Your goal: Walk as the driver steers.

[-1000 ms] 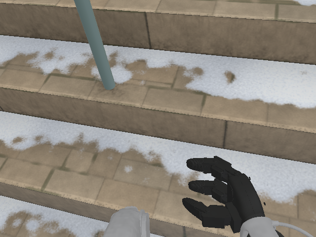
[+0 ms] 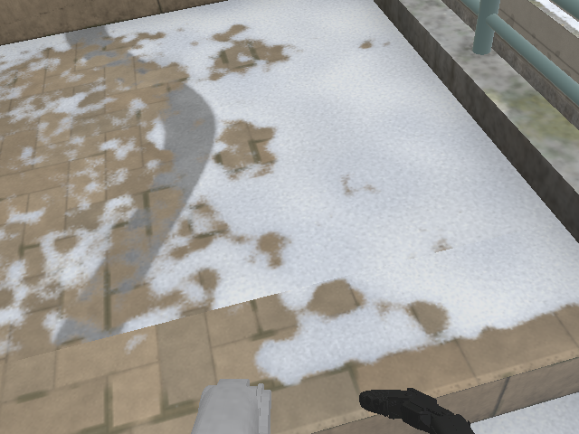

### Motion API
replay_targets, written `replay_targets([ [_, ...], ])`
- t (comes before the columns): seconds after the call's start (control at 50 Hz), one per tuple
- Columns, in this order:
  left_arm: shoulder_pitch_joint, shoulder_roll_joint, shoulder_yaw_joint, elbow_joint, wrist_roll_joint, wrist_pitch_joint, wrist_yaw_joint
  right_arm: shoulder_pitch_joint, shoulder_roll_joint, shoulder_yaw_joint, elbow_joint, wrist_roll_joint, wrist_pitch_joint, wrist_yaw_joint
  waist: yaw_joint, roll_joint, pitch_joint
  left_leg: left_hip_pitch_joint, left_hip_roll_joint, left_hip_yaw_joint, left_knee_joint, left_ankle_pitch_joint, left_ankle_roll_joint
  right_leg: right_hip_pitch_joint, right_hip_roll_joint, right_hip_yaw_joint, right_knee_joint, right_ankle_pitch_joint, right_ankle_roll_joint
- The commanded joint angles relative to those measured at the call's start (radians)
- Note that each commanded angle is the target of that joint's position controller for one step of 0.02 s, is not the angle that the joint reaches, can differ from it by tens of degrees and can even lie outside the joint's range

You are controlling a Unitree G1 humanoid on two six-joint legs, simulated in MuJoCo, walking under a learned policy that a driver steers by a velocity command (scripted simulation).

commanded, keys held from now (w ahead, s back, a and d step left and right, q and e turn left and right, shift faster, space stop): w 0.48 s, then w+q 0.52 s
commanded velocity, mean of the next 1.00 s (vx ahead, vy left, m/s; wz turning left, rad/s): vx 0.50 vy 0.00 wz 0.16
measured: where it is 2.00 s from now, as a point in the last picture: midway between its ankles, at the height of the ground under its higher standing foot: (299, 219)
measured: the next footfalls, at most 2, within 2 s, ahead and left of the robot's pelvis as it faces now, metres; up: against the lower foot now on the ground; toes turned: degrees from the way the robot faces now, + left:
left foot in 0.14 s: +0.26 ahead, +0.09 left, +0.17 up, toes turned +3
right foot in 0.64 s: +0.60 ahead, -0.13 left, +0.33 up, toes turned -7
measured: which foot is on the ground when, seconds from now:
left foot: up 0.00-0.12, down 0.14-0.68, up 0.70-1.00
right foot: down 0.00-0.14, up 0.16-0.62, down 0.64-1.00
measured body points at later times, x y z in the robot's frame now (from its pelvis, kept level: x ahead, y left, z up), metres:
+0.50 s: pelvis +0.30 +0.01 +0.16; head +0.31 +0.03 +0.61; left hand +0.52 +0.13 +0.07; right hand +0.19 -0.16 +0.02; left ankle +0.22 +0.09 -0.57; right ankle +0.40 -0.14 -0.30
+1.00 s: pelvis +0.59 -0.03 +0.33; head +0.57 -0.04 +0.78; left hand +0.55 +0.20 +0.19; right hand +0.83 -0.21 +0.26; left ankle +0.70 +0.15 -0.27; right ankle +0.56 -0.13 -0.41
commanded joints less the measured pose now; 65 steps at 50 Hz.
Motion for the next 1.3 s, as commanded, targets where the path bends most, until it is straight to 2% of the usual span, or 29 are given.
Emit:
replay_targets([
  [0.02,0.06,0.155,0.024,-0.004,-0.025,-0.018,0.053,-0.315,-0.018,0.01,-0.182,-0.011,-0.027,0.003,-0.002,-0.139,0.079,0.19,0.075,0.213,-0.233,-0.08,-0.039,-0.117,-0.208,0.202,-0.407,0.51,-0.073],
  [0.06,0.025,0.199,0.033,0.006,-0.047,-0.021,0.065,-0.204,-0.043,-0.004,-0.141,-0.005,-0.029,0.011,-0.071,-0.174,-0.044,0.516,0.035,0.255,-0.526,-0.175,0.018,0.028,-0.203,0.041,-0.34,1.167,-0.076],
  [0.12,-0.013,0.328,0.064,-0.005,-0.039,-0.041,0.059,0.059,-0.232,-0.096,-0.048,-0.008,-0.008,0.016,-0.218,-0.343,-0.161,0.875,-0.084,0.185,-0.939,-0.439,0.057,0.297,-0.27,0.077,-0.034,2.024,-0.135],
  [0.14,-0.062,0.328,0.07,-0.024,-0.033,-0.054,0.059,0.171,-0.284,-0.124,0.013,-0.014,0.007,0.02,-0.266,-0.344,-0.203,1.025,-0.059,0.063,-1.048,-0.398,0.082,0.281,-0.247,0.068,0.113,1.974,-0.144],
  [0.16,-0.057,0.273,0.063,-0.056,-0.007,-0.089,0.036,0.376,-0.363,-0.154,0.098,-0.056,0.03,0.026,-0.284,-0.058,-0.299,1.367,0.085,-0.292,-1.19,-0.28,0.188,-0.011,-0.166,0.106,0.381,1.625,-0.151],
  [0.18,-0.096,0.119,0.048,-0.065,-0.013,-0.104,-0.005,0.484,-0.367,-0.169,0.173,-0.063,0.069,-0.005,-0.254,0.334,-0.309,1.574,0.264,-0.837,-1.665,-0.309,0.357,-0.391,0.118,0.168,0.864,0.352,-0.073],
  [0.2,-0.156,0.129,0.063,-0.105,-0.031,-0.121,-0.048,0.468,-0.227,-0.135,0.224,-0.077,0.06,-0.02,-0.214,0.184,-0.232,1.449,0.293,-0.974,-1.751,-0.512,0.314,-0.538,0.158,0.358,1.323,0.216,-0.052],
  [0.24,-0.348,0.055,0.032,-0.269,-0.039,-0.112,-0.056,0.336,-0.076,-0.099,0.297,-0.029,0.039,-0.006,-0.08,-0.024,0.119,1.089,0.26,-0.616,-1.665,-0.541,0.198,-0.773,0.093,0.278,1.548,0.216,-0.094],
  [0.28,-0.267,0.018,0.009,-0.294,-0.032,-0.081,-0.032,0.271,0.014,-0.077,0.342,-0.058,0.014,0.011,0.02,-0.102,0.143,0.978,0.201,-0.372,-1.634,-0.38,0.105,-0.811,0.082,0.299,1.661,0.264,-0.132],
  [0.36,-0.253,-0.011,-0.033,-0.329,-0.043,-0.06,-0.011,0.282,-0.076,-0.084,0.36,-0.056,0.018,0.029,0.079,-0.06,0.171,0.969,0.14,-0.063,-1.684,-0.202,0.045,-1.019,0.025,0.222,1.578,0.314,-0.095],
  [0.42,-0.407,0.025,-0.033,-0.373,-0.012,-0.046,0.009,0.343,-0.123,-0.077,0.372,-0.051,0.004,0.018,0.023,0.015,0.127,0.905,0.108,0.012,-1.723,-0.051,0.07,-0.949,-0.018,0.022,1.401,0.464,-0.008],
  [0.52,-0.773,-0.014,-0.082,-0.543,-0.04,-0.059,-0.004,0.703,-0.162,-0.093,0.444,-0.013,0.043,-0.059,-0.169,0.059,0.126,1.479,0.208,-0.217,-1.758,-0.046,0.057,-1.392,-0.172,-0.032,1.305,0.25,0.045],
  [0.58,-0.947,-0.059,-0.13,-0.656,-0.025,-0.082,-0.034,0.699,-0.174,-0.113,0.423,0.024,0.069,-0.099,-0.162,0.029,0.138,1.282,0.261,-0.203,-2.015,0.152,0.098,-0.91,-0.17,-0.094,0.804,0.021,0.052],
  [0.62,-0.72,0.045,-0.058,-0.585,-0.032,-0.094,-0.028,0.727,-0.226,-0.106,0.444,-0.014,0.024,-0.056,-0.045,0.182,-0.041,1.302,0.25,-0.099,-1.88,1.189,0.124,-0.391,0.026,-0.267,0.789,-0.074,0.0],
  [0.66,-0.225,0.259,0.042,-0.47,-0.018,-0.095,-0.017,0.518,-0.378,-0.151,0.379,-0.014,-0.018,-0.042,0.222,0.272,-0.315,1.267,0.212,-0.072,-1.416,1.557,0.091,0.039,-0.109,0.143,0.66,0.045,-0.15],
  [0.68,-0.068,0.349,0.091,-0.407,0.028,-0.077,-0.003,0.574,-0.304,-0.15,0.38,0.005,-0.043,-0.031,0.218,0.04,-0.491,1.037,0.073,-0.089,-1.109,1.167,0.051,0.35,-0.278,0.557,0.351,-0.206,-0.252],
  [0.7,0.018,0.417,0.114,-0.326,0.016,-0.049,0.012,0.522,-0.183,-0.139,0.376,-0.014,-0.056,-0.012,0.206,-0.263,-0.498,0.871,-0.077,-0.151,-0.717,-0.017,0.032,0.417,-0.428,0.953,-0.086,-0.163,-0.305],
  [0.72,-0.071,0.341,0.097,-0.299,0.012,-0.041,0.019,0.474,-0.146,-0.152,0.361,-0.007,-0.055,0.017,0.155,-0.179,-0.382,0.761,-0.096,-0.283,-0.268,-0.132,0.006,0.246,-0.47,1.016,-0.181,-0.221,-0.262],
  [0.76,-0.257,0.113,0.033,-0.198,-0.003,-0.05,0.002,0.212,-0.096,-0.139,0.153,0.01,-0.017,0.018,0.016,-0.059,0.009,0.579,-0.009,-0.154,-0.035,-0.069,0.058,-0.164,-0.432,0.576,-0.104,-0.194,-0.123],
  [0.8,-0.32,-0.002,0.019,-0.119,0.011,-0.075,-0.013,0.295,-0.107,-0.142,0.13,0.022,0.026,0.003,-0.11,-0.011,0.103,0.587,0.026,-0.164,-0.078,-0.043,0.118,-0.258,-0.322,0.188,-0.05,0.072,0.009],
  [0.86,-0.343,0.042,0.042,-0.104,0.012,-0.069,-0.006,0.361,-0.078,-0.121,0.139,0.04,0.06,-0.018,-0.175,-0.081,0.143,0.567,0.025,-0.137,-0.337,-0.008,0.102,-0.27,-0.241,-0.111,-0.135,0.242,0.067],
  [0.9,-0.367,0.096,0.037,-0.118,0.041,-0.065,0.016,0.242,-0.148,-0.138,0.082,0.019,0.059,-0.024,-0.172,-0.124,0.156,0.608,0.014,-0.053,-0.504,0.119,0.046,-0.335,-0.208,-0.233,-0.243,0.347,0.052],
  [1.02,-0.228,0.333,0.1,-0.134,0.004,-0.082,0.09,0.084,-0.224,-0.163,0.036,0.035,0.061,0.008,-0.07,-0.107,0.134,0.571,0.124,0.023,-0.941,0.125,-0.025,0.031,-0.291,-0.209,-0.317,0.292,-0.028],
  [1.12,-0.209,0.351,0.131,-0.182,-0.015,-0.058,0.076,-0.074,-0.221,-0.172,-0.018,0.047,0.065,0.042,0.014,-0.078,0.193,0.604,0.134,0.102,-1.255,-0.017,-0.005,0.262,-0.363,-0.221,-0.301,0.366,-0.049],
  [1.2,-0.254,0.45,0.168,-0.2,-0.054,-0.017,0.081,0.126,-0.296,-0.222,-0.003,0.016,0.057,0.027,-0.108,-0.126,0.101,0.945,-0.041,0.24,-1.42,-0.183,0.037,0.298,-0.335,-0.276,0.086,1.181,-0.021],
  [1.24,-0.243,0.374,0.154,-0.225,-0.038,-0.033,0.072,0.359,-0.459,-0.288,0.049,0.003,0.043,-0.012,-0.179,-0.027,-0.053,1.429,0.012,0.021,-1.502,0.235,0.12,-0.013,-0.206,-0.241,0.547,0.691,0.077],
  [1.26,-0.165,0.237,0.119,-0.297,-0.019,-0.063,0.074,0.29,-0.546,-0.293,0.009,-0.019,0.037,-0.019,-0.054,0.288,-0.153,1.756,0.31,-0.52,-1.561,0.402,0.369,-0.484,0.052,-0.178,1.014,-0.194,0.158],
  [1.28,-0.207,0.297,0.127,-0.299,-0.036,-0.099,0.061,0.322,-0.48,-0.277,-0.018,-0.013,0.028,-0.01,-0.104,0.136,-0.344,1.749,0.343,-0.642,-1.65,0.412,0.376,-0.474,0.018,0.098,1.108,-0.215,0.13],
  [1.3,-0.301,0.299,0.127,-0.351,-0.053,-0.108,0.06,0.293,-0.425,-0.262,-0.032,-0.011,0.019,-0.006,-0.106,0.084,-0.282,1.691,0.308,-0.527,-1.645,0.388,0.314,-0.514,-0.022,0.12,1.105,-0.116,0.106],
])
